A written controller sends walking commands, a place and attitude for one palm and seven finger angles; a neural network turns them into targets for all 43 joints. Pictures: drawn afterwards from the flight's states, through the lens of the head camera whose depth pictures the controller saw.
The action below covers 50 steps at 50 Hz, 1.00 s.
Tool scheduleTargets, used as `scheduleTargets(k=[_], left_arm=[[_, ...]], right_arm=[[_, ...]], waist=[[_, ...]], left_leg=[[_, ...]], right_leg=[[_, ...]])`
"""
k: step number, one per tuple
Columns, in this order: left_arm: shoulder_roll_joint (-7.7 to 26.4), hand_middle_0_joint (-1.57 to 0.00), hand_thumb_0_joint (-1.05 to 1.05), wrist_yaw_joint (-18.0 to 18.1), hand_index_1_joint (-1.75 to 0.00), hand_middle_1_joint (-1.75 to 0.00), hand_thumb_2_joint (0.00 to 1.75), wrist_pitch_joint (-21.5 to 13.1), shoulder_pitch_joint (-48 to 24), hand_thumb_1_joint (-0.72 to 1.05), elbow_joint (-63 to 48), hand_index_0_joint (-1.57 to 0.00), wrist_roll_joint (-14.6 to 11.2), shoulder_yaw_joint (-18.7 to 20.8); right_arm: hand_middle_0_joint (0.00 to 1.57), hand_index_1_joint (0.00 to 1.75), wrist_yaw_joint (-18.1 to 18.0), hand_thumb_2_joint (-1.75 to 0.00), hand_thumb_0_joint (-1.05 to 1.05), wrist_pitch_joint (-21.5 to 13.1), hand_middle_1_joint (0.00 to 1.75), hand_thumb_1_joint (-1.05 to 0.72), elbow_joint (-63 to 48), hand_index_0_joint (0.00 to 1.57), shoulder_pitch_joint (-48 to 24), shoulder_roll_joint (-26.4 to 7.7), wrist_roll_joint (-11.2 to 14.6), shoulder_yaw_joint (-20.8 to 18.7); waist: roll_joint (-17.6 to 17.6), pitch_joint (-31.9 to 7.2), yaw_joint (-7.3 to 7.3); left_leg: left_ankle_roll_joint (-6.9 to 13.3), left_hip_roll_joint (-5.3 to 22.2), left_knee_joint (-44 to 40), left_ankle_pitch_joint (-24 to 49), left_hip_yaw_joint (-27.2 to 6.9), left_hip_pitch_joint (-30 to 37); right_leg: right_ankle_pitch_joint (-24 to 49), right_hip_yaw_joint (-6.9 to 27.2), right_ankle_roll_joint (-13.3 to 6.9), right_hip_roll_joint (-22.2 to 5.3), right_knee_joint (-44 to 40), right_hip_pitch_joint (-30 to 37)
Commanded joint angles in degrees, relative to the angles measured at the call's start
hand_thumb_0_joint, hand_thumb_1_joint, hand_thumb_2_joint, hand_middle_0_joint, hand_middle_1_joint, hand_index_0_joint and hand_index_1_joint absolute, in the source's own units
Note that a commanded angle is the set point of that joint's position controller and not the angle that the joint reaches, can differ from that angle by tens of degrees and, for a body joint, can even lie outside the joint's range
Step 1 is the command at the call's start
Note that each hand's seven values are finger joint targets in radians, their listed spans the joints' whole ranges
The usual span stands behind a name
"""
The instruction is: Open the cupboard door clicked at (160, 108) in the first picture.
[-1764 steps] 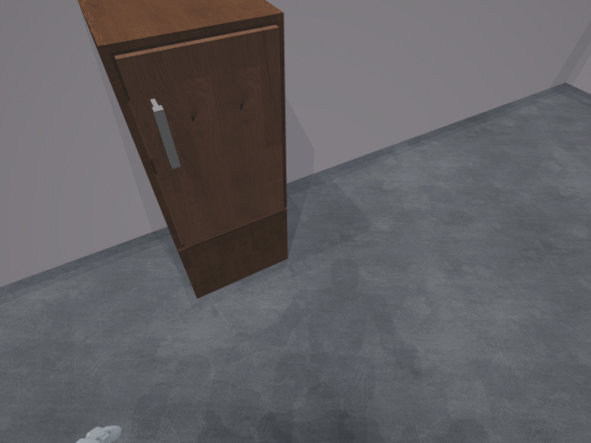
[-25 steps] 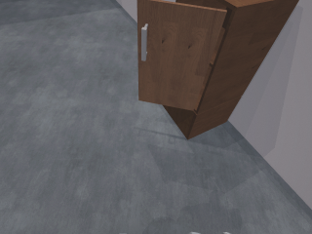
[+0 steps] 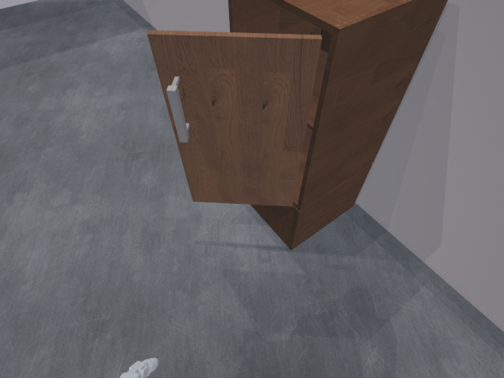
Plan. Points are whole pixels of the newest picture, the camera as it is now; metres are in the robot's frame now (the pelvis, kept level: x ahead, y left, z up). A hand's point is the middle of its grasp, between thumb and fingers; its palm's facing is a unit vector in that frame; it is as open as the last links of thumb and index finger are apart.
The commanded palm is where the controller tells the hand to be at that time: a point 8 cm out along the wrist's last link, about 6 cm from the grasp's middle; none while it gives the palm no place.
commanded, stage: take the last steps up to it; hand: left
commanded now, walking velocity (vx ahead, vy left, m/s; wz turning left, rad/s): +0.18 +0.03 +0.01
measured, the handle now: (180, 110) +0.68 +0.19 +0.00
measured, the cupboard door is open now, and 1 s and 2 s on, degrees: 50 50 50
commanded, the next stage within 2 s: come to a stop and stand still in 0.08 s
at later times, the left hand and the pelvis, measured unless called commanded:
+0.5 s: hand out of the picture +0.13 +0.21 -0.17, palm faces +0.04 -0.98 -0.17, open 7.4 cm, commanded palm none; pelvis +0.10 +0.03 +0.01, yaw -1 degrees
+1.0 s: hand out of the picture +0.13 +0.17 -0.16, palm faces +0.07 -0.97 -0.23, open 7.3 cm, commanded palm none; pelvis +0.09 -0.02 +0.01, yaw +1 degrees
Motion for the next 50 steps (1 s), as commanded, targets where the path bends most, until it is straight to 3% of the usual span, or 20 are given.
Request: scheduleTargets(k=[1,6,9,10,11,12,13,16,19,24,30,32,33,34,36,37,39,43,46,50], left_arm=[[7.0,-0.2,0.0,1.5,-0.3,-0.3,0.9,-0.3,7.6,0.9,0.8,-0.2,0.4,1.7],[7.5,-0.2,0.0,0.8,-0.3,-0.3,0.9,-0.4,8.6,0.9,2.5,-0.2,0.9,2.1],[7.8,-0.2,0.0,0.6,-0.3,-0.3,0.9,0.5,7.2,0.9,2.8,-0.2,0.3,2.0],[5.8,-0.2,0.0,0.5,-0.3,-0.3,0.9,1.0,8.0,0.9,2.8,-0.2,0.2,1.4],[2.9,-0.2,0.0,0.8,-0.3,-0.3,0.9,1.6,9.7,0.9,2.5,-0.2,0.0,0.7],[2.8,-0.2,0.0,1.2,-0.3,-0.3,0.9,2.0,9.4,0.9,2.3,-0.2,-0.4,0.0],[2.9,-0.2,0.0,1.6,-0.3,-0.3,0.9,2.5,9.7,0.9,3.0,-0.2,-0.1,-0.1],[4.5,-0.2,0.0,1.6,-0.3,-0.3,0.9,4.2,11.0,0.9,5.0,-0.2,-0.2,0.1],[6.3,-0.2,0.0,1.5,-0.3,-0.3,0.9,5.5,11.0,0.9,3.6,-0.2,-0.1,1.1],[5.9,-0.2,0.0,1.4,-0.3,-0.3,0.9,6.9,8.0,0.9,-0.1,-0.2,0.5,2.3],[4.8,-0.2,0.0,1.2,-0.3,-0.3,0.9,6.0,9.4,0.9,-1.1,-0.2,0.4,2.0],[6.6,-0.2,0.0,1.5,-0.3,-0.3,0.9,4.7,13.1,0.9,0.2,-0.2,0.6,2.0],[10.6,-0.2,0.0,1.9,-0.3,-0.3,0.9,3.6,11.8,0.9,0.2,-0.2,1.2,2.2],[13.9,-0.2,0.0,2.1,-0.3,-0.3,0.9,3.2,9.4,0.9,-0.9,-0.2,1.0,2.2],[13.9,-0.2,0.0,2.0,-0.3,-0.3,0.9,3.3,5.1,0.9,-2.4,-0.2,1.2,1.9],[13.4,-0.2,0.0,2.1,-0.3,-0.3,0.9,3.0,3.8,0.9,-1.9,-0.2,1.2,2.2],[12.1,-0.2,0.0,2.1,-0.3,-0.3,0.9,2.7,4.5,0.9,-1.5,-0.2,0.8,1.8],[13.2,-0.2,0.0,2.6,-0.3,-0.3,0.9,2.5,8.9,0.9,-0.5,-0.2,0.9,2.8],[13.6,-0.2,0.0,2.8,-0.3,-0.3,0.9,2.8,10.5,0.9,0.4,-0.2,1.1,3.2],[13.9,-0.2,0.0,2.7,-0.3,-0.3,0.9,3.3,7.9,0.9,0.6,-0.2,0.8,3.2]], right_arm=[[0.2,0.3,0.1,-0.9,0.0,-1.1,0.3,-0.9,-5.7,0.2,-2.3,-2.2,-0.1,-0.8],[0.2,0.3,0.9,-0.9,0.0,-1.3,0.3,-0.9,-5.7,0.2,-2.7,0.1,-0.3,-0.6],[0.2,0.3,0.7,-0.9,0.0,-2.2,0.3,-0.9,-4.3,0.2,0.7,-2.7,-0.5,-0.8],[0.2,0.3,0.3,-0.9,0.0,-2.6,0.3,-0.9,-3.6,0.2,3.1,-5.8,-0.6,-1.4],[0.2,0.3,-0.4,-0.9,0.0,-2.5,0.3,-0.9,-4.1,0.2,4.3,-9.9,-0.9,-2.0],[0.2,0.3,-1.2,-0.9,0.0,-1.9,0.3,-0.9,-5.3,0.2,2.7,-11.7,-1.1,-1.8],[0.2,0.3,-1.6,-0.9,0.0,-1.7,0.3,-0.9,-6.1,0.2,-1.4,-11.1,-1.2,-1.2],[0.2,0.3,-3.0,-0.9,0.0,-1.1,0.3,-0.9,-7.1,0.2,-7.1,-10.0,-0.5,-0.3],[0.2,0.3,-3.6,-0.9,0.0,-0.1,0.3,-0.9,-7.2,0.2,-6.6,-13.1,-0.2,-1.7],[0.2,0.3,-3.6,-0.9,0.0,0.8,0.3,-0.9,-8.5,0.2,-8.9,-13.4,-0.4,-3.0],[0.2,0.3,-2.2,-0.9,0.0,1.4,0.3,-0.9,-10.0,0.2,-13.0,-12.9,-0.6,-3.4],[0.2,0.3,-1.4,-0.9,0.0,1.6,0.3,-0.9,-9.9,0.2,-12.4,-10.9,0.0,-3.1],[0.2,0.3,-0.9,-0.9,0.0,1.9,0.3,-0.9,-10.3,0.2,-11.0,-6.7,0.7,-2.5],[0.2,0.3,-0.3,-0.9,0.0,2.6,0.3,-0.9,-11.8,0.2,-12.9,-5.9,0.7,-2.0],[0.2,0.3,0.5,-0.9,0.0,3.2,0.3,-0.9,-11.6,0.2,-13.5,-6.6,0.2,-2.4],[0.2,0.3,0.4,-0.9,0.0,3.4,0.3,-0.9,-10.6,0.2,-13.0,-6.8,-0.2,-2.5],[0.2,0.3,0.3,-0.9,0.0,3.2,0.3,-0.9,-9.5,0.2,-10.9,-8.7,0.0,-2.8],[0.2,0.3,0.3,-0.9,0.0,2.8,0.3,-0.9,-10.0,0.2,-12.0,-8.1,0.5,-2.4],[0.2,0.3,0.1,-0.9,0.0,2.5,0.3,-0.9,-11.0,0.2,-13.3,-7.1,0.7,-2.0],[0.2,0.3,-0.2,-0.9,0.0,2.1,0.3,-0.9,-9.9,0.2,-9.2,-6.7,0.7,-1.7]], waist=[[-8.5,-4.0,2.02],[-8.4,-3.7,1.82],[-4.0,-3.9,-0.55],[3.6,-5.3,-1.29],[13.5,-5.6,-1.13],[12.4,-5.7,-0.86],[7.5,-3.8,0.45],[9.0,-1.6,2.07],[5.0,-8.7,1.33],[5.3,-9.0,1.46],[10.8,-8.6,3.05],[3.2,-8.8,4.88],[-10.5,-7.9,3.83],[-18.2,-4.7,4.11],[-8.4,-2.2,3.28],[-14.9,-1.2,2.91],[-17.1,-1.0,3.01],[-10.7,-5.4,5.23],[-11.7,-7.3,6.39],[-12.6,-8.5,3.73]], left_leg=[[-1.4,3.8,-2.6,4.5,-3.4,-10.0],[-2.1,0.7,-22.2,11.1,1.1,-1.5],[-2.3,-1.2,-33.5,17.7,2.1,11.2],[-1.1,3.3,-36.3,22.5,-4.2,15.6],[3.7,14.3,-41.1,28.0,-16.8,14.9],[8.5,20.0,-44.8,35.5,-22.1,9.9],[9.2,19.2,-45.7,36.7,-19.3,4.6],[9.1,17.2,-43.4,54.8,-13.9,3.5],[10.5,18.6,-39.8,63.9,-11.7,13.0],[10.8,18.6,-40.5,53.9,-9.4,10.4],[7.6,14.3,-40.2,33.2,-7.7,4.1],[3.2,8.5,-33.9,19.4,-4.9,-0.6],[-0.6,2.0,-27.6,5.0,-0.9,-4.9],[-1.9,-1.1,-21.6,-4.2,-1.5,-5.9],[-1.5,-1.0,-15.2,-1.8,-3.9,-3.5],[-1.7,-1.0,-12.6,0.0,-4.5,-6.3],[-2.2,-0.9,-9.3,2.7,-5.6,-9.3],[-3.4,-2.1,-12.4,2.0,-4.6,-10.5],[-3.3,-2.9,-18.8,0.5,-3.7,-8.8],[-2.7,-4.4,-34.1,10.3,-1.6,2.4]], right_leg=[[21.5,10.7,-8.4,-15.4,-19.1,7.2],[11.4,7.1,-7.1,-12.2,-18.1,3.0],[-0.8,5.9,-4.3,-9.4,-12.0,-3.6],[-3.4,3.8,-2.1,-5.8,-4.4,-6.9],[-11.2,0.1,1.2,-0.5,4.2,-9.4],[-18.1,2.7,1.9,-0.3,10.9,-6.1],[-18.5,5.0,1.8,-1.4,13.5,-2.6],[-14.6,6.8,2.5,-3.0,16.4,-2.7],[-13.7,6.8,3.1,-1.6,19.2,-6.0],[-12.1,8.5,3.5,-0.4,26.4,-9.4],[-6.3,4.3,2.7,0.2,6.6,1.6],[4.8,5.3,2.7,-0.7,-9.3,10.2],[5.3,17.0,0.3,-10.3,-16.8,10.3],[4.9,26.2,-4.3,-19.0,-21.5,2.9],[-1.7,22.7,-7.2,-18.6,-22.6,-3.7],[5.3,22.7,-6.5,-16.6,-20.5,-0.8],[18.7,18.7,-6.1,-15.8,-17.5,4.3],[36.4,16.5,-7.2,-17.3,-12.8,14.8],[39.9,16.5,-8.2,-17.4,-11.0,18.2],[34.2,14.3,-5.4,-14.4,-8.0,12.5]])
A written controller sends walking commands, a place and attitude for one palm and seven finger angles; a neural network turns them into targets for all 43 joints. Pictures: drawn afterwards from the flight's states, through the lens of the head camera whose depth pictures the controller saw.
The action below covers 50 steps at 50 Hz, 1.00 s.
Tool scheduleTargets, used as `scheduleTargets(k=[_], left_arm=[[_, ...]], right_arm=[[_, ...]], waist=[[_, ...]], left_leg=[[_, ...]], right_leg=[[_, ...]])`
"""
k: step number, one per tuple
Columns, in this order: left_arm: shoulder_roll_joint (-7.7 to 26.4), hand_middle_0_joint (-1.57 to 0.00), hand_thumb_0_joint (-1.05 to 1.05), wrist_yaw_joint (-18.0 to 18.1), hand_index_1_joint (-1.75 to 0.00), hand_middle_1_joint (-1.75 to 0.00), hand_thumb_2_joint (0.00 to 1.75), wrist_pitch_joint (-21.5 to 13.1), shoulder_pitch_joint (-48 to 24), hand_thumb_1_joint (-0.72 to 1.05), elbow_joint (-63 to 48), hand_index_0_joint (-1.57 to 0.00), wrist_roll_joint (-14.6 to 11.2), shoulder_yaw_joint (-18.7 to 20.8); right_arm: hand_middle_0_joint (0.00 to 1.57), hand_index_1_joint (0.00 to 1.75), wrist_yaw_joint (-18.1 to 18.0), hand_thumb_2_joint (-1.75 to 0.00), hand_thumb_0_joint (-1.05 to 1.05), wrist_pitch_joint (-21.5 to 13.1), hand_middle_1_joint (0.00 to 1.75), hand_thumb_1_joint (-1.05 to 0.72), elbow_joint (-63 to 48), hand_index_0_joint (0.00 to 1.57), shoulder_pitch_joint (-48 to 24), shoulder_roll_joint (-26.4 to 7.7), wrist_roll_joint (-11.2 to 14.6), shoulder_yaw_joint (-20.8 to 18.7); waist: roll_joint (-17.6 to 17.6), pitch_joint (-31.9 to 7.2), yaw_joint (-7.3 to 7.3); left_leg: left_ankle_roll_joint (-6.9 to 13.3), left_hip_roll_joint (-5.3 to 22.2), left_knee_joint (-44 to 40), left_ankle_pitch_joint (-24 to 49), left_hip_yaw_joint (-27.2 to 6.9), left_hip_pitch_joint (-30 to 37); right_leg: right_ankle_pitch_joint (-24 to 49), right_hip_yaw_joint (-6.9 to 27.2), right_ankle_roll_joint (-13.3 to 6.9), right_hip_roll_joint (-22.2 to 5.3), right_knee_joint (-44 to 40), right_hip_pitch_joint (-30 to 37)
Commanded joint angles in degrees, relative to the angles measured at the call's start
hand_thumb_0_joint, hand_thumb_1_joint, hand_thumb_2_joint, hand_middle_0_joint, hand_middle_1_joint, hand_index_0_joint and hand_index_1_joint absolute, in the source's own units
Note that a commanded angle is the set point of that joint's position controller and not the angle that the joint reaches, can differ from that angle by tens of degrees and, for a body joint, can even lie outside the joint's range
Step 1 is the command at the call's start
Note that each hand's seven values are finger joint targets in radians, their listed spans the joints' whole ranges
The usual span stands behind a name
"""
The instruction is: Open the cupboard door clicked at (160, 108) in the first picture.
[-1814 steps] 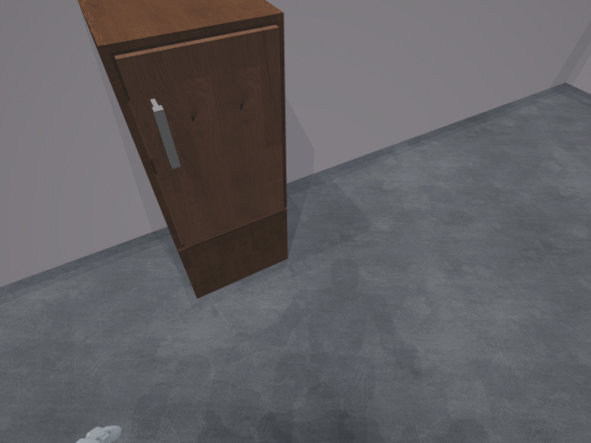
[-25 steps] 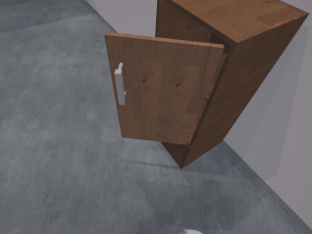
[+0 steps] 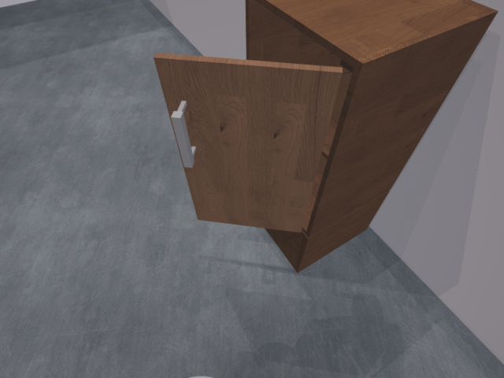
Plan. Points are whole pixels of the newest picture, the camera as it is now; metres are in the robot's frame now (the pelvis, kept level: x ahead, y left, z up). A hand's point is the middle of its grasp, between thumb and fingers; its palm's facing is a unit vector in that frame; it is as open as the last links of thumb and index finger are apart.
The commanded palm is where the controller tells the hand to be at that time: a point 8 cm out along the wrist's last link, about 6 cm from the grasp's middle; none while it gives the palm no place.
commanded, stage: come to a stop and stand still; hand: left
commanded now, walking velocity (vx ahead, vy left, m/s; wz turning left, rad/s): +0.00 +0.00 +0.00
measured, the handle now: (186, 135) +0.59 +0.21 -0.01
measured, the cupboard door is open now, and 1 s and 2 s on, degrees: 50 50 50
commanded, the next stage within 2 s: look again from close up in 0.42 s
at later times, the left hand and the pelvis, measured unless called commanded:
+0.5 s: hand out of the picture +0.01 +0.20 -0.18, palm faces +0.01 -0.98 -0.18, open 7.3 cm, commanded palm none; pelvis +0.00 +0.03 +0.00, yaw -1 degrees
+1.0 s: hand out of the picture +0.01 +0.23 -0.17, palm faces -0.01 -0.97 -0.25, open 7.4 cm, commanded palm none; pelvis -0.05 +0.03 -0.01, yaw -1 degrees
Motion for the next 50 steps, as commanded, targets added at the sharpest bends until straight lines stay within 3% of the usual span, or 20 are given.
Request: scheduleTargets(k=[1,2,3,4,5,6,9,11,13,15,17,19,25,26,28,29,32,36,41,50], left_arm=[[11.1,-0.2,0.0,0.8,-0.3,-0.3,0.9,-0.1,1.8,0.9,-1.2,-0.2,-0.2,2.5],[9.4,-0.2,0.0,0.6,-0.3,-0.3,0.9,0.2,1.5,0.9,-1.6,-0.2,-0.6,2.1],[6.5,-0.2,0.0,0.4,-0.3,-0.3,0.9,0.7,2.9,0.9,-2.1,-0.2,-0.8,1.4],[4.7,-0.2,0.0,0.5,-0.3,-0.3,0.9,1.1,2.5,0.9,-2.0,-0.2,-0.8,0.8],[4.2,-0.2,0.0,0.6,-0.3,-0.3,0.9,1.4,2.0,0.9,-2.0,-0.2,-0.5,0.7],[3.9,-0.2,0.0,0.4,-0.3,-0.3,0.9,2.1,1.1,0.9,-1.4,-0.2,-0.3,0.6],[4.1,-0.2,0.0,-0.2,-0.3,-0.3,0.9,1.9,1.4,0.9,0.2,-0.2,-0.4,0.2],[3.8,-0.2,0.0,-0.3,-0.3,-0.3,0.9,1.4,3.3,0.9,1.2,-0.2,-0.5,-0.2],[3.6,-0.2,0.0,-0.1,-0.3,-0.3,0.9,0.6,6.2,0.9,2.4,-0.2,-0.6,-0.4],[5.7,-0.2,0.0,0.2,-0.3,-0.3,0.9,-0.4,5.5,0.9,2.9,-0.2,-0.4,-0.7],[6.5,-0.2,0.0,0.1,-0.3,-0.3,0.9,-0.5,3.3,0.9,2.4,-0.2,-0.6,-1.1],[4.7,-0.2,0.0,0.2,-0.3,-0.3,0.9,-0.8,3.5,0.9,3.0,-0.2,-0.7,-1.3],[4.0,-0.2,0.0,0.4,-0.3,-0.3,0.9,-0.6,4.7,0.9,4.2,-0.2,-0.8,-1.6],[15.8,-0.2,0.0,0.9,-0.3,-0.3,0.9,-1.6,3.8,0.9,-1.1,-0.2,0.2,-1.7],[11.5,-0.2,0.0,1.3,-0.3,-0.3,0.9,-2.3,4.8,0.9,-1.4,-0.2,0.1,0.2],[10.4,-0.2,0.0,1.4,-0.3,-0.3,0.9,-2.3,5.9,0.9,-1.4,-0.2,-0.4,-0.6],[8.5,-0.2,0.0,1.3,-0.3,-0.3,0.9,-1.4,6.7,0.9,-2.3,-0.2,-0.4,-0.7],[8.9,-0.2,0.0,1.1,-0.3,-0.3,0.9,-1.1,5.5,0.9,-3.9,-0.2,-0.3,-0.8],[9.6,-0.2,0.0,0.9,-0.3,-0.3,0.9,-0.9,4.3,0.9,-4.1,-0.2,-0.3,-1.1],[8.9,-0.2,0.0,0.6,-0.3,-0.3,0.9,-0.7,4.6,0.9,-3.1,-0.2,-0.2,-1.9]], right_arm=[[0.2,0.3,-0.3,-0.9,0.0,-2.3,0.3,-0.9,-2.4,0.2,3.9,-2.3,0.3,0.0],[0.2,0.3,-0.5,-0.9,0.0,-2.9,0.3,-0.9,-2.2,0.2,5.3,-4.3,0.0,-0.2],[0.2,0.3,-0.7,-0.9,0.0,-3.3,0.3,-0.9,-2.7,0.2,5.0,-7.5,-0.4,-0.6],[0.2,0.3,-1.1,-0.9,0.0,-2.9,0.3,-0.9,-3.1,0.2,4.1,-9.3,-0.6,-0.8],[0.2,0.3,-1.1,-0.9,0.0,-2.6,0.3,-0.9,-3.4,0.2,2.2,-9.0,-1.0,-0.5],[0.2,0.3,-1.4,-0.9,0.0,-2.9,0.3,-0.9,-3.6,0.2,0.6,-7.5,-1.0,-0.1],[0.2,0.3,-2.1,-0.9,0.0,-3.3,0.3,-0.9,-3.2,0.2,0.0,-6.0,-1.0,0.9],[0.2,0.3,-2.2,-0.9,0.0,-3.7,0.3,-0.9,-2.8,0.2,0.1,-5.8,-0.7,1.1],[0.2,0.3,-2.2,-0.9,0.0,-4.0,0.3,-0.9,-2.3,0.2,0.1,-5.7,-0.1,1.0],[0.2,0.3,-1.8,-0.9,0.0,-3.9,0.3,-0.9,-1.9,0.2,1.1,-3.7,0.5,1.2],[0.2,0.3,-1.3,-0.9,0.0,-3.9,0.3,-0.9,-0.9,0.2,2.2,-2.9,0.3,1.4],[0.2,0.3,-1.4,-0.9,0.0,-4.1,0.3,-0.9,0.2,0.2,2.5,-3.3,0.0,1.3],[0.2,0.3,-1.6,-0.9,0.0,-4.5,0.3,-0.9,2.7,0.2,3.5,-2.8,0.0,2.2],[0.2,0.3,-0.7,-0.9,0.0,-4.9,0.3,-0.9,-4.4,0.2,-0.8,-10.7,-0.4,1.2],[0.2,0.3,-1.6,-0.9,0.0,-7.1,0.3,-0.9,-4.7,0.2,0.0,-9.8,-0.7,-0.6],[0.2,0.3,-1.8,-0.9,0.0,-7.0,0.3,-0.9,-4.7,0.2,1.7,-8.6,-0.4,-0.1],[0.2,0.3,-1.7,-0.9,0.0,-5.8,0.3,-0.9,-5.5,0.2,2.6,-6.6,-0.3,0.4],[0.2,0.3,-1.3,-0.9,0.0,-5.1,0.3,-0.9,-5.8,0.2,2.6,-6.6,-0.5,0.7],[0.2,0.3,-0.9,-0.9,0.0,-4.9,0.3,-0.9,-5.1,0.2,1.3,-7.3,-0.5,1.1],[0.2,0.3,-0.1,-0.9,0.0,-4.3,0.3,-0.9,-3.7,0.2,1.0,-6.9,-0.3,1.6]], waist=[[-9.0,-7.1,-1.36],[-3.3,-8.5,-1.86],[7.6,-9.4,-1.29],[12.5,-7.8,-1.41],[9.1,-5.1,-1.1],[13.0,-2.1,-0.94],[11.9,0.7,-0.86],[7.6,-2.0,-0.11],[4.1,-5.3,0.79],[-2.6,-4.4,-1.25],[-0.4,-2.5,-2.43],[-6.6,-3.6,-2.18],[1.2,-1.5,-1.62],[1.3,3.8,-2.1],[8.2,-10.0,-1.46],[8.5,-12.3,-1.44],[1.7,-9.9,-1.64],[-1.1,-5.4,-1.88],[2.0,-3.8,-1.76],[-0.3,1.2,-2.02]], left_leg=[[0.7,-0.3,-17.5,13.7,1.5,8.6],[2.1,3.5,-19.3,20.2,-1.6,14.0],[5.9,12.0,-19.1,29.5,-11.5,15.2],[10.6,17.5,-21.9,32.0,-14.6,10.4],[12.0,17.2,-23.8,22.4,-12.4,4.5],[11.8,15.4,-26.6,19.4,-13.0,2.4],[11.9,14.2,-24.8,29.3,-10.4,3.3],[11.5,13.2,-22.2,35.4,-8.5,7.6],[9.2,10.8,-18.5,33.0,-6.8,8.8],[4.8,6.0,-17.0,21.2,-4.0,7.9],[3.9,4.6,-19.6,16.0,-4.3,9.8],[4.3,6.0,-18.6,21.2,-4.3,11.1],[4.4,6.2,-21.5,20.6,-4.6,9.8],[4.5,4.9,-20.6,21.6,-6.3,7.1],[5.9,7.3,-13.6,39.3,-6.7,11.6],[6.1,7.4,-12.5,41.0,-6.4,12.6],[6.2,6.5,-10.7,32.0,-5.2,8.3],[5.9,6.2,-12.3,24.6,-4.7,4.5],[5.7,6.6,-15.0,22.1,-5.0,4.9],[5.0,6.1,-21.0,6.5,-6.1,2.4]], right_leg=[[27.5,8.3,-6.3,-9.6,-0.6,3.2],[19.3,5.8,-4.1,-6.6,2.5,-0.9],[4.0,1.8,-1.3,-1.4,6.1,-5.6],[-10.6,-0.4,-0.1,0.7,10.3,-5.1],[-14.4,0.9,-0.6,1.4,13.6,-3.0],[-14.3,1.3,-0.9,1.3,16.7,-4.6],[-12.5,2.9,-1.4,1.1,17.4,-5.3],[-9.3,1.8,-1.1,1.4,10.7,-3.1],[0.9,2.3,-0.8,1.7,-0.9,2.7],[11.5,9.4,-2.8,-2.7,-7.4,2.9],[7.9,9.2,-3.8,-4.2,-7.9,-0.9],[11.5,7.3,-2.7,-2.1,-6.9,0.4],[8.0,6.7,-2.5,-1.3,-8.1,1.9],[5.2,5.1,-3.0,0.9,-5.0,-3.6],[14.1,5.5,-3.9,-1.0,0.7,1.0],[15.0,5.2,-3.9,-0.9,0.9,2.1],[16.2,5.9,-3.9,-1.2,-0.1,2.1],[14.8,6.5,-4.0,-1.5,-0.7,0.9],[10.7,6.7,-3.2,-0.9,-2.0,-0.1],[-2.2,7.6,-2.1,-0.6,-7.2,-3.6]])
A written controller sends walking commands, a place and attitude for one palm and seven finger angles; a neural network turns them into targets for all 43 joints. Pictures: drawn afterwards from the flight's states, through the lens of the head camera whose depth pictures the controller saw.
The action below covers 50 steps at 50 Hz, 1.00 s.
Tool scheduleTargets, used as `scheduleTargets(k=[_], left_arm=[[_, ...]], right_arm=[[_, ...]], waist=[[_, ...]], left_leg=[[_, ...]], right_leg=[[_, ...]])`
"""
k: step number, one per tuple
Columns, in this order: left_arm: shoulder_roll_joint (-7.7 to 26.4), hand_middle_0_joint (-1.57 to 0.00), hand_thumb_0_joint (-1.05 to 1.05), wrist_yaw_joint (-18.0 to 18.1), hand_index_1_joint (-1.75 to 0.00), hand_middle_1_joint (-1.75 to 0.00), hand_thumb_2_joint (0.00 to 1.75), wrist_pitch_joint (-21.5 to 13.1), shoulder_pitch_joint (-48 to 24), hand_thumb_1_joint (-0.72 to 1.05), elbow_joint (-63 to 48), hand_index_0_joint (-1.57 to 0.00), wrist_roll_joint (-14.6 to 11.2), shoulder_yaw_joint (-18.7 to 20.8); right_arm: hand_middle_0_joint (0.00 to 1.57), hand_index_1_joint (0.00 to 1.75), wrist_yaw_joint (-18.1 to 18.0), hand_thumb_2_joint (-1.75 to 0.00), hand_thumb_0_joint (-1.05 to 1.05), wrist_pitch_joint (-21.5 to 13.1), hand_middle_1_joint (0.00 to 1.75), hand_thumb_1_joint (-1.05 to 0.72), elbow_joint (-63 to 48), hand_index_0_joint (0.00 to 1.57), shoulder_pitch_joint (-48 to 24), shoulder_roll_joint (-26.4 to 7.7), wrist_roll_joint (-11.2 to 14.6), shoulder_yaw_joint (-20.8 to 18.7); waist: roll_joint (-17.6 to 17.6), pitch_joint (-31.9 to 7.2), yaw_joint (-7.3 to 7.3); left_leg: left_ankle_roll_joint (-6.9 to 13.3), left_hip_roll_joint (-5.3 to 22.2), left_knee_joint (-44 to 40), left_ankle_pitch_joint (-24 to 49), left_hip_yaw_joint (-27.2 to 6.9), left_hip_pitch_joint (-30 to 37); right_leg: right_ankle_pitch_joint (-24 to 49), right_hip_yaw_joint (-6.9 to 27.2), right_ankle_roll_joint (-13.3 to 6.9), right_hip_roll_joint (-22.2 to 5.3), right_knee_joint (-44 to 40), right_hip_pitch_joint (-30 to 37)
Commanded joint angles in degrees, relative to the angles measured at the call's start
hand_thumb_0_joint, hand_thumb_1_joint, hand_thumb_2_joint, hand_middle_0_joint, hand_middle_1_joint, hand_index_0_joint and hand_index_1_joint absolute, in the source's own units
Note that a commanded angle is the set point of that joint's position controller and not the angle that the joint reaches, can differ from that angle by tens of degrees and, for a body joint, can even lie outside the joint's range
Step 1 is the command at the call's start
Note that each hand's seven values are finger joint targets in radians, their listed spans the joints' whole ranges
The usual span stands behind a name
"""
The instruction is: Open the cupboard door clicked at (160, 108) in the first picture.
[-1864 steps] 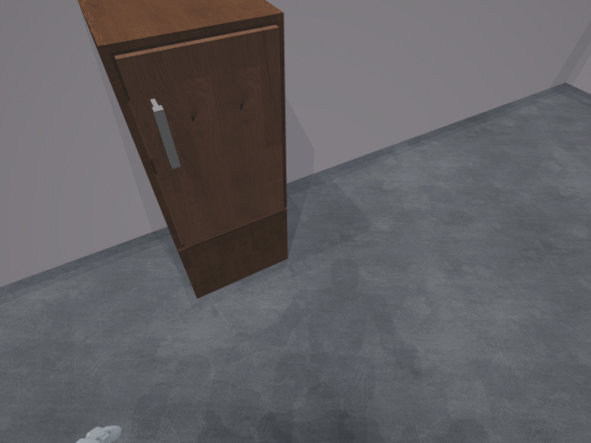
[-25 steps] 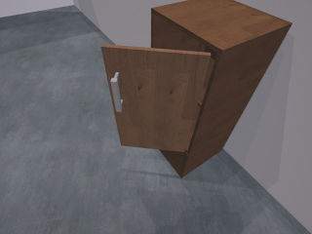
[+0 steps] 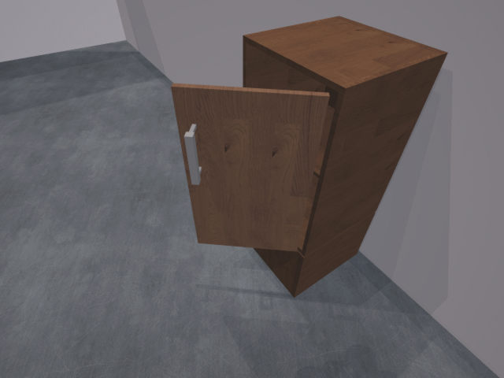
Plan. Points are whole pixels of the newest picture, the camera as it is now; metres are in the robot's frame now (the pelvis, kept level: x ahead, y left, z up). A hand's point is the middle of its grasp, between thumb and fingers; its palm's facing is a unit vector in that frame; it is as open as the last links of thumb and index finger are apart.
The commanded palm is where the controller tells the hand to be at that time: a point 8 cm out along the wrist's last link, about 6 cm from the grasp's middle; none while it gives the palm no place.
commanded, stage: look again from close up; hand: left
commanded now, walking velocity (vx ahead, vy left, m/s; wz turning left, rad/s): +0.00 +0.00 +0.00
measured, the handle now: (194, 155) +0.63 +0.18 +0.00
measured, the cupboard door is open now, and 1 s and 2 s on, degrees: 50 50 50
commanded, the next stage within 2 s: shuffle to correct the standing spot in 0.06 s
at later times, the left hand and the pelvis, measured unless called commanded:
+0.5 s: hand out of the picture -0.09 +0.17 -0.17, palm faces +0.09 -0.98 -0.15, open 7.4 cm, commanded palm none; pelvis -0.02 +0.01 +0.00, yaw +1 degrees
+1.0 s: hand out of the picture +0.11 +0.21 -0.17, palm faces -0.01 -0.98 -0.18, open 7.3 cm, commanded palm none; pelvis +0.06 +0.03 +0.01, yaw -4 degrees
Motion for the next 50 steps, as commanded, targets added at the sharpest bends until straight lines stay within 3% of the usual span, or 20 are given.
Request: scheduleTargets(k=[1,8,13,16,20,25,27,29,30,31,34,36,37,38,39,40,41,43,46,50], left_arm=[[6.0,-0.2,0.0,0.6,-0.3,-0.3,0.9,-0.9,2.6,0.9,-2.1,-0.2,0.4,1.1],[3.7,-0.2,0.0,0.7,-0.3,-0.3,0.9,-1.0,6.1,0.9,0.1,-0.2,0.5,1.0],[2.4,-0.2,0.0,0.3,-0.3,-0.3,0.9,-0.3,10.3,0.9,1.9,-0.2,1.3,2.0],[1.4,-0.2,0.0,-0.1,-0.3,-0.3,0.9,-0.4,12.5,0.9,2.7,-0.2,1.0,2.5],[-0.2,-0.2,0.0,-0.8,-0.3,-0.3,0.9,0.2,13.9,0.9,3.1,-0.2,0.8,3.4],[-3.7,-0.2,0.0,-1.3,-0.3,-0.3,0.9,0.7,20.8,0.9,5.3,-0.2,1.0,3.7],[-3.1,-0.2,0.0,-1.1,-0.3,-0.3,0.9,0.0,22.6,0.9,5.8,-0.2,1.1,4.1],[0.9,-0.2,0.0,0.0,-0.3,-0.3,0.9,-1.1,22.6,0.9,5.9,-0.2,0.8,5.0],[1.6,-0.2,0.0,0.6,-0.3,-0.3,0.9,-1.8,20.2,0.9,5.0,-0.2,0.3,5.3],[1.5,-0.2,0.0,0.9,-0.3,-0.3,0.9,-2.2,17.2,0.9,4.1,-0.2,0.3,5.4],[1.8,-0.2,0.0,0.5,-0.3,-0.3,0.9,-2.4,10.7,0.9,1.9,-0.2,1.2,5.2],[1.6,-0.2,0.0,0.0,-0.3,-0.3,0.9,-1.9,9.9,0.9,2.2,-0.2,1.3,5.1],[0.7,-0.2,0.0,-0.2,-0.3,-0.3,0.9,-1.5,10.7,0.9,2.4,-0.2,1.1,5.0],[-0.6,-0.2,0.0,-0.6,-0.3,-0.3,0.9,-1.3,11.2,0.9,2.2,-0.2,1.0,4.7],[-3.3,-0.2,0.0,-1.1,-0.3,-0.3,0.9,-1.3,11.4,0.9,1.3,-0.2,0.6,4.4],[-3.5,-0.2,0.0,-1.2,-0.3,-0.3,0.9,-1.6,7.6,0.9,-1.3,-0.2,1.0,4.5],[-2.0,-0.2,0.0,-1.7,-0.3,-0.3,0.9,-1.7,4.8,0.9,-3.2,-0.2,1.3,4.7],[-2.9,-0.2,0.0,-1.9,-0.3,-0.3,0.9,-1.6,4.5,0.9,-1.4,-0.2,1.6,4.9],[-4.0,-0.2,0.0,-2.7,-0.3,-0.3,0.9,-1.6,5.0,0.9,-1.3,-0.2,0.9,4.5],[-4.1,-0.2,0.0,-2.8,-0.3,-0.3,0.9,-1.4,-1.0,0.9,-3.1,-0.2,0.4,4.1]], right_arm=[[0.2,0.3,-0.1,-0.9,0.0,-0.8,0.3,-0.9,-1.8,0.2,1.2,-7.0,0.4,-1.3],[0.2,0.3,-0.1,-0.9,0.0,-0.7,0.3,-0.9,0.2,0.2,3.1,-5.4,0.6,-1.4],[0.2,0.3,0.0,-0.9,0.0,0.5,0.3,-0.9,1.5,0.2,5.5,-5.6,0.0,-2.0],[0.2,0.3,-0.3,-0.9,0.0,0.5,0.3,-0.9,1.8,0.2,6.4,-4.5,0.1,-2.0],[0.2,0.3,-0.9,-0.9,0.0,0.6,0.3,-0.9,1.8,0.2,8.4,-4.6,0.0,-2.9],[0.2,0.3,-1.1,-0.9,0.0,0.4,0.3,-0.9,0.6,0.2,4.8,-6.7,0.1,-3.9],[0.2,0.3,-0.9,-0.9,0.0,0.1,0.3,-0.9,0.4,0.2,4.0,-4.7,0.2,-3.7],[0.2,0.3,-0.4,-0.9,0.0,0.2,0.3,-0.9,-1.1,0.2,3.1,-0.1,0.5,-2.8],[0.2,0.3,0.0,-0.9,0.0,-0.1,0.3,-0.9,-1.6,0.2,1.4,-0.5,0.3,-3.2],[0.2,0.3,0.2,-0.9,0.0,-0.3,0.3,-0.9,-2.0,0.2,2.3,-0.8,0.4,-3.4],[0.2,0.3,0.8,-0.9,0.0,-1.2,0.3,-0.9,-0.8,0.2,6.3,1.3,0.7,-3.2],[0.2,0.3,0.6,-0.9,0.0,-1.8,0.3,-0.9,0.3,0.2,9.2,2.6,0.8,-2.8],[0.2,0.3,0.1,-0.9,0.0,-2.3,0.3,-0.9,1.1,0.2,11.7,2.1,0.7,-2.5],[0.2,0.3,-0.6,-0.9,0.0,-2.7,0.3,-0.9,2.4,0.2,15.2,0.2,0.7,-2.8],[0.2,0.3,-1.1,-0.9,0.0,-3.2,0.3,-0.9,2.9,0.2,19.0,-4.4,0.0,-3.9],[0.2,0.3,-1.5,-0.9,0.0,-3.3,0.3,-0.9,2.6,0.2,20.9,-8.1,-0.3,-4.8],[0.2,0.3,-1.7,-0.9,0.0,-3.2,0.3,-0.9,1.6,0.2,18.6,-8.6,-0.2,-4.9],[0.2,0.3,-1.4,-0.9,0.0,-3.8,0.3,-0.9,1.2,0.2,13.5,-3.9,-0.5,-3.4],[0.2,0.3,-1.4,-0.9,0.0,-4.9,0.3,-0.9,0.9,0.2,11.4,-2.3,-0.2,-2.6],[0.2,0.3,-1.7,-0.9,0.0,-4.7,0.3,-0.9,3.0,0.2,14.7,-2.9,-0.6,-2.8]], waist=[[-1.3,5.9,-0.07],[-0.2,5.0,0.01],[0.3,7.6,0.59],[-0.7,9.2,0.71],[2.7,7.3,0.16],[5.6,7.6,3.3],[-0.3,8.5,4.01],[-15.8,12.0,3.4],[-14.9,13.0,2.7],[-12.3,12.4,0.41],[-9.3,8.7,-2.1],[-9.9,9.1,-2.93],[-6.1,8.4,-3.07],[1.4,7.0,-3.7],[14.5,6.3,-4.82],[16.1,8.3,-5.4],[7.0,10.5,-4.3],[5.2,11.3,-1.9],[4.8,9.1,0.07],[6.1,7.1,-1.68]], left_leg=[[-0.2,5.7,-10.1,-5.2,-8.3,-2.7],[-0.3,5.9,-12.2,-9.0,-9.3,-3.9],[0.7,5.8,-12.9,-25.5,-10.1,-8.8],[1.0,4.7,-10.0,-22.5,-9.2,-9.0],[1.3,5.9,-12.6,-27.6,-10.9,-8.4],[2.8,10.0,-17.5,-32.5,-13.4,-17.5],[1.6,6.4,-9.3,-28.9,-9.6,-17.5],[-1.0,-0.9,14.2,-15.6,0.1,-22.3],[-0.4,1.5,24.8,-12.6,-2.1,-21.5],[-0.2,2.9,29.0,-12.1,-4.6,-21.0],[-0.4,3.7,17.3,-11.9,-2.4,-9.4],[-1.1,1.1,5.2,-6.5,1.6,1.7],[-1.8,0.3,0.6,-5.5,2.2,7.2],[-1.6,2.6,-4.5,-9.1,-1.4,11.2],[2.2,14.8,-14.4,-21.5,-20.7,13.5],[7.6,24.6,-22.0,-24.8,-31.8,10.8],[10.9,26.7,-22.8,-24.4,-32.2,7.2],[9.4,21.7,-22.6,-16.4,-24.3,0.7],[8.5,17.0,-20.5,3.2,-12.5,1.1],[7.8,15.5,-17.2,18.0,-6.3,5.0]], right_leg=[[-2.9,5.6,-1.8,-4.5,-8.9,-5.1],[-2.7,4.9,-1.4,-4.2,-9.1,-4.1],[-19.7,4.4,-1.6,-2.7,-8.5,-5.9],[-18.6,5.5,-2.9,-3.0,-8.1,-6.6],[-17.4,1.4,-3.3,-0.3,-2.8,-6.8],[-8.8,-4.9,-3.6,2.3,5.9,4.0],[-13.4,1.7,-5.3,-0.6,-2.8,3.6],[-32.0,27.2,-12.0,-14.5,-19.6,-0.8],[-31.4,32.3,-14.2,-18.2,-24.2,-5.0],[-27.6,32.2,-14.7,-18.3,-23.8,-6.6],[-17.1,18.1,-11.1,-12.4,-17.4,-11.9],[-17.9,12.3,-8.8,-8.5,-13.4,-17.1],[-18.7,10.5,-7.9,-6.1,-8.9,-19.8],[-16.1,8.2,-6.5,-3.5,-0.7,-21.2],[-15.3,2.6,-3.7,1.5,13.9,-28.1],[-15.6,-0.1,-2.7,0.5,24.1,-32.5],[-12.9,2.2,-2.7,-3.1,28.4,-32.8],[-5.6,3.2,-2.5,-5.1,33.2,-30.1],[0.1,0.7,-1.2,-5.7,26.7,-24.9],[1.6,-3.2,-1.1,-3.9,14.1,-19.6]])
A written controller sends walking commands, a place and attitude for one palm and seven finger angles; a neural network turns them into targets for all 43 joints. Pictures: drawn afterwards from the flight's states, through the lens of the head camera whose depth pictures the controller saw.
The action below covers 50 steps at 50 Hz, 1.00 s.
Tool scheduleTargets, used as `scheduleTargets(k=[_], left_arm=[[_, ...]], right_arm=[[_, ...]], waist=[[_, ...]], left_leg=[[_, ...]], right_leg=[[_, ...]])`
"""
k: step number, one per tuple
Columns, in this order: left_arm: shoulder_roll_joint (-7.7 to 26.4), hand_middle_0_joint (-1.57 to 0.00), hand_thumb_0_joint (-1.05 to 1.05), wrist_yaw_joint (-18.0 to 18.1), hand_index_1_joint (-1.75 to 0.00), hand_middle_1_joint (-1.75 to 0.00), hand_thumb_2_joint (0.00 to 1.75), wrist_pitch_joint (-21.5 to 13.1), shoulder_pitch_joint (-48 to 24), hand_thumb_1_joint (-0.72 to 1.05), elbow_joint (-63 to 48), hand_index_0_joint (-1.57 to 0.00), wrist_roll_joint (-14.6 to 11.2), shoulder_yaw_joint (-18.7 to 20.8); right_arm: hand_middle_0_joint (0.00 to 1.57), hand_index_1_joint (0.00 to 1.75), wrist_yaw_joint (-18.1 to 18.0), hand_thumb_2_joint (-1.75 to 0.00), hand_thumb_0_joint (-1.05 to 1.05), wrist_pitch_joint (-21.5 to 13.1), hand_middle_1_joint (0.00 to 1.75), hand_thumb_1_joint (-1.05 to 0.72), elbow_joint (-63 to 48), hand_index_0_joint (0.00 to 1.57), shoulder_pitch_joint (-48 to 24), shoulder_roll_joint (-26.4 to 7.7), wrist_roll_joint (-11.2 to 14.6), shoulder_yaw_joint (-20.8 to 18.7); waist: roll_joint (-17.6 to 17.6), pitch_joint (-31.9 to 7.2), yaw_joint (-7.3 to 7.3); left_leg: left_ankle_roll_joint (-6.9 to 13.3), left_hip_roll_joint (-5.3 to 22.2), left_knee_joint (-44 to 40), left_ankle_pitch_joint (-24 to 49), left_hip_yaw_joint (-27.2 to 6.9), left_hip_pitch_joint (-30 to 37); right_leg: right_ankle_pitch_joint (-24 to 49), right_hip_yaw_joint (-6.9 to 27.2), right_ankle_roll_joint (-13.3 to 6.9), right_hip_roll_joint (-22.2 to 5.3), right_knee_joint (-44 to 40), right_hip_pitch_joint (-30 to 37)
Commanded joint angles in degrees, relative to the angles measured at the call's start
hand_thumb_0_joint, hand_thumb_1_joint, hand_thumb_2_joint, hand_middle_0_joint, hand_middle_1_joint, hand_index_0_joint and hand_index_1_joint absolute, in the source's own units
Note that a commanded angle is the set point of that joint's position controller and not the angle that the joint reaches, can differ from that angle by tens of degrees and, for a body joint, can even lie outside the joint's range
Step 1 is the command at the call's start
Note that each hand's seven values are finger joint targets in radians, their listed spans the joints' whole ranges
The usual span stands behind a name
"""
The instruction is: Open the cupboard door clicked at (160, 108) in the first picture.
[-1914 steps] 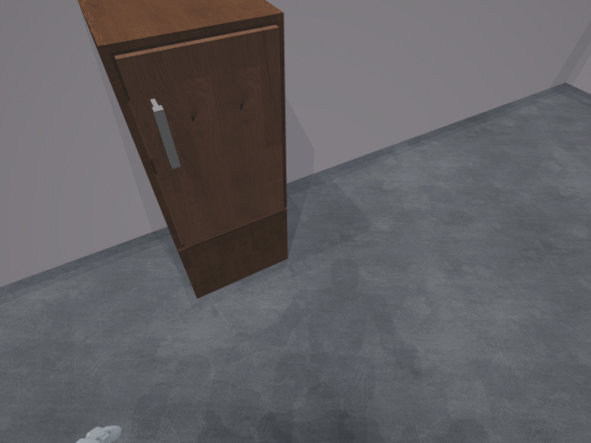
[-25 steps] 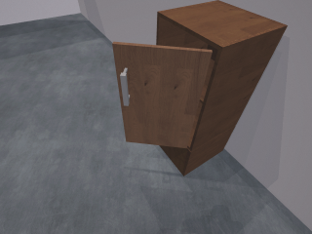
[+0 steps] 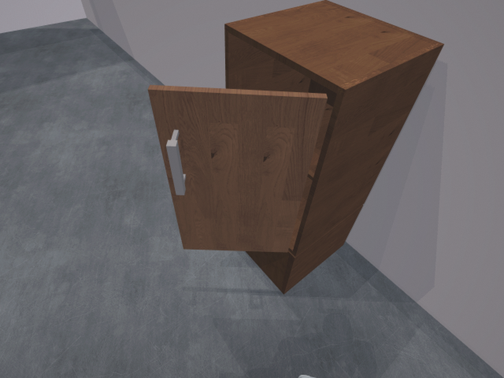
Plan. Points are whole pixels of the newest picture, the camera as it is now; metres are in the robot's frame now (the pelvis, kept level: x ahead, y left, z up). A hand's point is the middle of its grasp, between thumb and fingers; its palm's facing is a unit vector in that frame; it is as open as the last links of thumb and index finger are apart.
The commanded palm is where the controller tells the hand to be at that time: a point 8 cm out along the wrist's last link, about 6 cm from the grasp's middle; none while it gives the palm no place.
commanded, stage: come to a stop and stand still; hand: left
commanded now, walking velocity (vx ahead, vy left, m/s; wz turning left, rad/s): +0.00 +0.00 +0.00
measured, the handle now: (178, 163) +0.56 +0.20 -0.01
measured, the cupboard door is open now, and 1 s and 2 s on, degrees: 50 50 50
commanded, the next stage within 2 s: look again from close up in 1.38 s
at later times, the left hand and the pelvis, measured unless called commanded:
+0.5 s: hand out of the picture +0.12 +0.17 -0.20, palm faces +0.09 -0.99 -0.13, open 7.3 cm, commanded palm none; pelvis +0.01 +0.00 -0.02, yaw +2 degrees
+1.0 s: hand out of the picture -0.08 +0.16 -0.18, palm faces +0.06 -0.98 -0.18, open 7.4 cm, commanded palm none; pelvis -0.03 +0.01 +0.00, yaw +1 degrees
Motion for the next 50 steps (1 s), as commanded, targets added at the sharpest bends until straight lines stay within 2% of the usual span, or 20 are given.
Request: scheduleTargets(k=[1,3,5,6,7,8,9,11,17,20,21,22,23,24,27,35,38,40,44,50], left_arm=[[-1.9,-0.2,0.0,-0.7,-0.3,-0.3,0.9,-1.2,-3.9,0.9,-4.9,-0.2,-0.4,-1.1],[-1.6,-0.2,0.0,-0.3,-0.3,-0.3,0.9,-1.1,-4.3,0.9,-5.2,-0.2,-0.4,-1.2],[0.2,-0.2,0.0,0.4,-0.3,-0.3,0.9,-1.4,2.0,0.9,-3.2,-0.2,-0.4,-0.9],[4.1,-0.2,0.0,1.2,-0.3,-0.3,0.9,-1.8,5.4,0.9,-2.0,-0.2,-0.3,-0.2],[7.6,-0.2,0.0,1.9,-0.3,-0.3,0.9,-2.2,7.6,0.9,-1.0,-0.2,-0.5,0.3],[9.0,-0.2,0.0,2.1,-0.3,-0.3,0.9,-2.0,7.5,0.9,-1.2,-0.2,-0.9,0.2],[9.1,-0.2,0.0,2.5,-0.3,-0.3,0.9,-1.6,4.4,0.9,-2.3,-0.2,-0.4,0.2],[7.3,-0.2,0.0,3.4,-0.3,-0.3,0.9,-1.1,-0.9,0.9,-3.1,-0.2,-0.4,0.1],[8.0,-0.2,0.0,3.6,-0.3,-0.3,0.9,1.0,-7.6,0.9,-7.0,-0.2,0.2,1.2],[7.0,-0.2,0.0,3.1,-0.3,-0.3,0.9,1.8,-8.5,0.9,-7.4,-0.2,0.0,1.3],[4.9,-0.2,0.0,2.9,-0.3,-0.3,0.9,2.2,-7.7,0.9,-8.1,-0.2,-0.1,1.0],[1.3,-0.2,0.0,2.6,-0.3,-0.3,0.9,2.9,-7.1,0.9,-9.2,-0.2,-0.7,0.3],[0.8,-0.2,0.0,2.7,-0.3,-0.3,0.9,3.2,-9.1,0.9,-9.8,-0.2,-0.6,0.0],[2.0,-0.2,0.0,2.6,-0.3,-0.3,0.9,3.4,-8.2,0.9,-8.9,-0.2,-0.3,0.4],[2.1,-0.2,0.0,1.9,-0.3,-0.3,0.9,3.1,-2.4,0.9,-5.9,-0.2,0.2,0.8],[1.1,-0.2,0.0,2.2,-0.3,-0.3,0.9,2.2,1.0,0.9,-3.4,-0.2,-0.3,-1.7],[1.6,-0.2,0.0,2.6,-0.3,-0.3,0.9,1.4,7.3,0.9,0.1,-0.2,-0.3,-2.1],[3.3,-0.2,0.0,2.9,-0.3,-0.3,0.9,0.7,8.2,0.9,1.2,-0.2,-0.2,-2.3],[2.8,-0.2,0.0,2.9,-0.3,-0.3,0.9,-0.3,4.9,0.9,1.6,-0.2,-0.6,-3.0],[1.4,-0.2,0.0,3.1,-0.3,-0.3,0.9,0.1,9.1,0.9,3.9,-0.2,-0.4,-3.4]], right_arm=[[0.2,0.3,-0.6,-0.9,0.0,-0.7,0.3,-0.9,0.0,0.2,5.3,-8.6,-0.1,-1.6],[0.2,0.3,-1.0,-0.9,0.0,0.2,0.3,-0.9,0.4,0.2,5.1,-9.0,-0.2,-1.6],[0.2,0.3,-1.1,-0.9,0.0,1.0,0.3,-0.9,0.7,0.2,4.9,-8.9,0.4,-1.4],[0.2,0.3,-0.8,-0.9,0.0,1.1,0.3,-0.9,0.8,0.2,5.6,-7.1,1.0,-1.1],[0.2,0.3,-0.5,-0.9,0.0,1.7,0.3,-0.9,0.7,0.2,7.2,-5.1,1.6,-0.9],[0.2,0.3,-1.0,-0.9,0.0,2.6,0.3,-0.9,0.3,0.2,7.5,-5.2,2.1,-1.3],[0.2,0.3,-1.3,-0.9,0.0,3.1,0.3,-0.9,-0.4,0.2,6.2,-4.6,2.1,-1.8],[0.2,0.3,-1.2,-0.9,0.0,4.7,0.3,-0.9,0.0,0.2,3.8,-4.7,2.1,-1.9],[0.2,0.3,-0.1,-0.9,0.0,5.6,0.3,-0.9,-1.5,0.2,3.6,-3.8,1.6,-2.2],[0.2,0.3,0.0,-0.9,0.0,5.2,0.3,-0.9,-2.0,0.2,5.2,-3.9,1.4,-2.5],[0.2,0.3,0.1,-0.9,0.0,4.7,0.3,-0.9,-2.3,0.2,6.4,-5.5,1.3,-2.9],[0.2,0.3,0.1,-0.9,0.0,4.2,0.3,-0.9,-4.1,0.2,4.4,-10.2,0.6,-3.6],[0.2,0.3,-0.2,-0.9,0.0,4.3,0.3,-0.9,-6.7,0.2,0.0,-12.7,-0.1,-3.8],[0.2,0.3,-0.3,-0.9,0.0,4.2,0.3,-0.9,-7.9,0.2,-5.0,-11.5,-0.2,-3.4],[0.2,0.3,-0.7,-0.9,0.0,3.7,0.3,-0.9,-9.7,0.2,-10.9,-9.4,0.0,-2.3],[0.2,0.3,-0.4,-0.9,0.0,4.1,0.3,-0.9,-6.6,0.2,-5.6,-11.0,0.7,-2.4],[0.2,0.3,0.0,-0.9,0.0,4.2,0.3,-0.9,-5.5,0.2,-6.5,-10.4,1.2,-2.0],[0.2,0.3,0.3,-0.9,0.0,4.4,0.3,-0.9,-5.3,0.2,-7.5,-8.1,1.7,-1.5],[0.2,0.3,0.5,-0.9,0.0,4.3,0.3,-0.9,-2.7,0.2,-5.7,-8.0,1.5,-1.3],[0.2,0.3,0.5,-0.9,0.0,4.7,0.3,-0.9,0.5,0.2,-5.1,-8.0,1.4,-0.5]], waist=[[8.9,6.9,-1.25],[7.8,5.8,-1.04],[5.2,1.2,2.05],[-0.6,-3.6,3.29],[-7.8,-8.8,3.01],[-7.6,-10.8,2.5],[-4.9,-5.5,1.77],[-10.8,-3.2,1.25],[-5.2,-2.8,-0.57],[-5.2,-2.5,-1.97],[0.3,-2.5,-2.32],[17.3,0.4,-2.08],[20.4,3.7,-2.26],[15.5,4.2,-0.67],[9.2,4.1,2.32],[8.4,-0.3,-0.7],[5.2,-0.2,1.2],[-0.4,3.1,0.5],[-6.3,2.7,-1.36],[1.6,8.8,-0.09]], left_leg=[[8.6,14.0,-8.8,23.2,-9.0,0.0],[7.3,13.7,-4.1,30.4,-7.9,-0.8],[3.3,10.2,4.2,28.6,-5.6,-3.8],[0.4,7.8,10.0,19.8,-4.6,-11.7],[-2.4,2.7,17.0,-2.7,-1.3,-15.9],[-3.0,1.7,24.7,-19.0,-2.9,-13.9],[-2.6,1.4,28.6,-19.9,-4.8,-16.0],[-3.1,2.5,34.6,-20.1,-6.5,-16.4],[-4.0,1.2,27.4,-10.3,-4.2,-10.9],[-3.5,0.5,11.8,-1.1,-2.5,-3.4],[-2.5,3.1,4.0,1.3,-6.1,0.0],[2.3,14.7,-5.0,3.3,-21.2,-4.9],[7.7,20.6,-10.5,6.0,-27.8,-15.2],[9.4,19.5,-11.4,2.6,-24.4,-19.6],[7.3,13.0,-8.7,2.8,-15.7,-16.3],[8.4,13.6,-9.4,1.8,-17.9,-0.4],[4.2,10.0,-7.0,1.2,-14.7,-3.9],[-0.2,4.4,-3.4,0.0,-9.4,-6.1],[-0.1,4.6,-1.5,5.7,-8.3,1.7],[0.2,5.4,-7.4,-5.1,-10.9,-3.9]], right_leg=[[1.2,-2.2,0.1,0.0,-11.8,-0.6],[2.2,-3.0,-0.1,1.2,-17.9,5.8],[13.6,-3.1,0.2,2.1,-27.0,19.6],[30.8,3.5,-1.1,-3.6,-25.3,31.9],[51.0,11.4,-6.0,-14.7,-23.7,38.3],[61.3,11.5,-10.7,-19.4,-24.8,35.7],[62.1,8.9,-11.5,-19.0,-24.8,30.6],[56.6,9.1,-12.7,-17.3,-26.3,24.5],[30.5,6.2,-10.1,-14.2,-28.8,13.0],[13.8,6.5,-6.6,-11.5,-26.0,8.0],[4.3,4.0,-4.1,-7.7,-20.6,4.7],[-11.9,-1.6,0.8,0.5,-10.8,-1.1],[-17.1,1.4,1.4,3.9,0.5,1.1],[-13.6,6.0,0.6,2.3,7.0,4.4],[-6.1,6.1,1.2,3.1,14.1,2.5],[-11.7,1.2,1.7,2.3,-15.8,10.5],[-0.2,1.2,0.6,2.0,-32.2,19.8],[0.2,9.2,-2.7,-3.4,-35.2,17.0],[-2.1,8.3,-2.1,-3.3,-35.7,9.9],[-8.3,6.8,-0.9,-1.0,-34.9,9.2]])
